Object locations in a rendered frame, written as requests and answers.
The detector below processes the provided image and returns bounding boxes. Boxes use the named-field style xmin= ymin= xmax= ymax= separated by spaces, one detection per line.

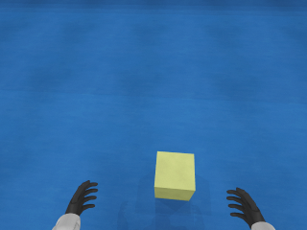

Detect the left robot hand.
xmin=65 ymin=180 xmax=98 ymax=216

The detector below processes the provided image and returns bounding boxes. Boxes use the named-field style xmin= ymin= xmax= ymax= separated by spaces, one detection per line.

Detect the right robot hand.
xmin=226 ymin=187 xmax=266 ymax=229

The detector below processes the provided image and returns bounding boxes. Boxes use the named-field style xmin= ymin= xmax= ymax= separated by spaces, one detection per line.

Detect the robot left forearm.
xmin=52 ymin=213 xmax=81 ymax=230

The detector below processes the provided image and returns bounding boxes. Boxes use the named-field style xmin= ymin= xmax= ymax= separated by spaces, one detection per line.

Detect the carton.
xmin=154 ymin=151 xmax=196 ymax=201

